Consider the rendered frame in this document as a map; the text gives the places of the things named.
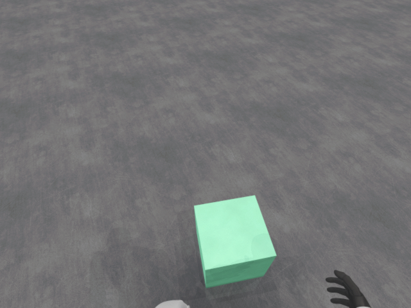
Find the right robot hand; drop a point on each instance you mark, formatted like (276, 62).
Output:
(355, 296)

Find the carton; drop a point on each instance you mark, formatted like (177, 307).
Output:
(233, 240)

